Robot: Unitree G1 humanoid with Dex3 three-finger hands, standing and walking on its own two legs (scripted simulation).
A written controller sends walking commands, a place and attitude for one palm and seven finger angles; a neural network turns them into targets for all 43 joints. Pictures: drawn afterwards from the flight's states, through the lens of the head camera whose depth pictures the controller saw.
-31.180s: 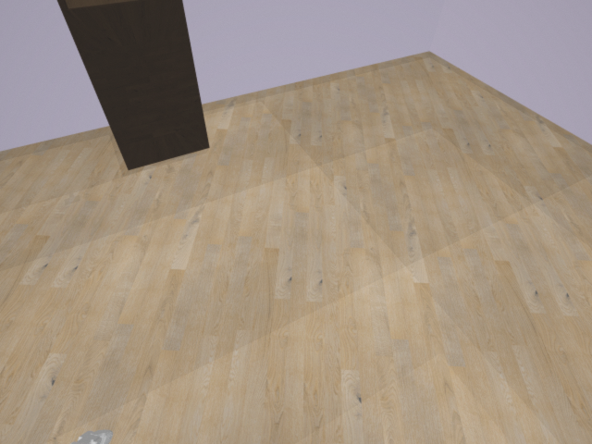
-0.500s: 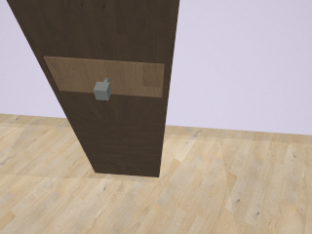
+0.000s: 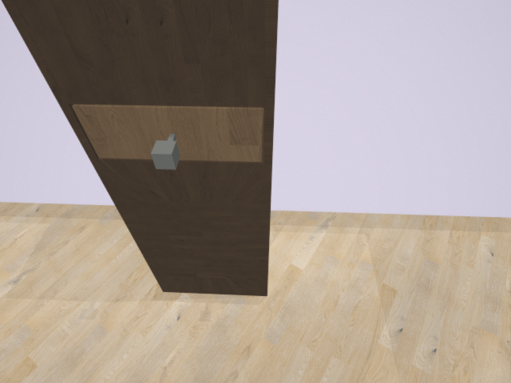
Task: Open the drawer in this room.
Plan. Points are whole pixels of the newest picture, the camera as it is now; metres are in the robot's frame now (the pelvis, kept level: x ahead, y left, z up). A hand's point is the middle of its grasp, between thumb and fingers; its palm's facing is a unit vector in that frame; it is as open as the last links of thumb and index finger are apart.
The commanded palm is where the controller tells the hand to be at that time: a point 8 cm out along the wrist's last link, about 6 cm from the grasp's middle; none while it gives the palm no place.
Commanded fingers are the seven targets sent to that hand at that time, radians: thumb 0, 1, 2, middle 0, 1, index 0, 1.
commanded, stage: raise the hand with hooked fingers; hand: left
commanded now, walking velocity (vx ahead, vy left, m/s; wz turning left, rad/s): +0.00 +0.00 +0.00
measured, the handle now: (168, 148) +0.54 +0.22 +0.06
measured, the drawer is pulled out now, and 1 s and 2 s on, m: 0.00 0.00 0.00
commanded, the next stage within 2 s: move the hooked fingers above the handle in 1.96 s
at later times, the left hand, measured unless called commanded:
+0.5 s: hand (138, 376) +0.14 +0.19 -0.04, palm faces -0.06 -0.14 -0.99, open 8.7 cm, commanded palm +0.15 +0.21 +0.02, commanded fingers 0.00 0.36 0.67 -0.24 -0.64 -0.24 -0.64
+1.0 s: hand (109, 295) +0.22 +0.23 +0.05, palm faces +0.06 -0.09 -0.99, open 11.7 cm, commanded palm +0.20 +0.23 +0.12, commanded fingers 0.00 -0.22 0.42 -0.28 -1.02 -0.28 -1.02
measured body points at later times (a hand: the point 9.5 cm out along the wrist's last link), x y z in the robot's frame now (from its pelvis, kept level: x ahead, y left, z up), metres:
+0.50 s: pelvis -0.03 -0.03 -0.03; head +0.00 -0.05 +0.42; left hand +0.14 +0.19 +0.01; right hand +0.23 -0.26 -0.08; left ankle -0.04 +0.11 -0.74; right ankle -0.01 -0.13 -0.74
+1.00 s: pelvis -0.02 -0.01 -0.01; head +0.01 -0.04 +0.44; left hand +0.22 +0.23 +0.11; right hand +0.17 -0.23 -0.12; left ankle -0.04 +0.11 -0.74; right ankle -0.01 -0.13 -0.74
